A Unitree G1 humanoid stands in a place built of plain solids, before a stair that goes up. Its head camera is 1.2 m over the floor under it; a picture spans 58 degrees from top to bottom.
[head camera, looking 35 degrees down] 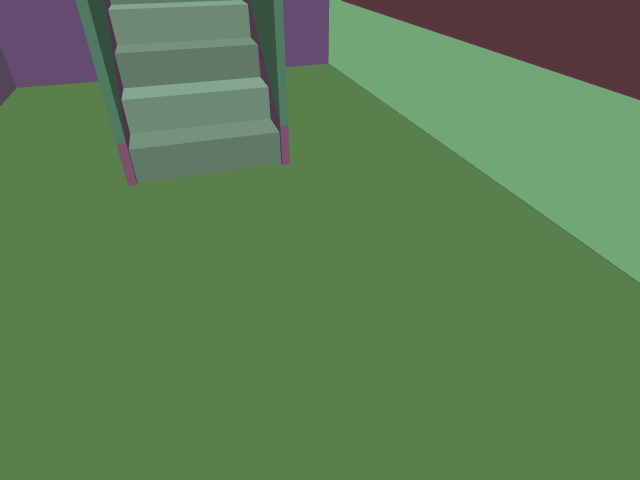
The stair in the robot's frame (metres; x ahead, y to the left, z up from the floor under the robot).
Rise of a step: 0.21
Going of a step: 0.26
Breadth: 0.88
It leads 18 degrees to the left of straight ahead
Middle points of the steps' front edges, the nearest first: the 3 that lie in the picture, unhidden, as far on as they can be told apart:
2.45 0.67 0.21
2.69 0.75 0.42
2.93 0.83 0.62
